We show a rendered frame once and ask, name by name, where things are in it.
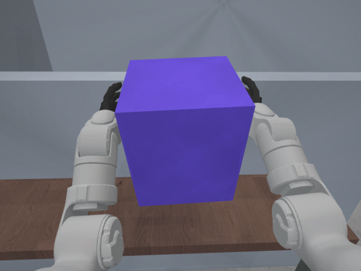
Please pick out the right robot upper arm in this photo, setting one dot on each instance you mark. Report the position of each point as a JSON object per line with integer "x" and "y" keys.
{"x": 313, "y": 226}

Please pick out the left robot upper arm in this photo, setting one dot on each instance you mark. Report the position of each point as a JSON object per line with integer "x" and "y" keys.
{"x": 88, "y": 243}

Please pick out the carton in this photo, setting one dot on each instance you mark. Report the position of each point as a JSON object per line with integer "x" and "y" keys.
{"x": 184, "y": 124}

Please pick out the right robot forearm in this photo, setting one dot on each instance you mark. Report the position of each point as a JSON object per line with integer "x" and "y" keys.
{"x": 289, "y": 172}

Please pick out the robot left hand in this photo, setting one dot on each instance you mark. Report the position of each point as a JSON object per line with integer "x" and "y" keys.
{"x": 110, "y": 97}

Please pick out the table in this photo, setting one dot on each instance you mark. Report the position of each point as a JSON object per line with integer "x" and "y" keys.
{"x": 31, "y": 211}

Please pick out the left robot forearm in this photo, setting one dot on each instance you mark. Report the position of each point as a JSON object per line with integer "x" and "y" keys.
{"x": 95, "y": 162}

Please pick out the robot right hand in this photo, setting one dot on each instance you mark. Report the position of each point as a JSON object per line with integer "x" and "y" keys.
{"x": 253, "y": 90}

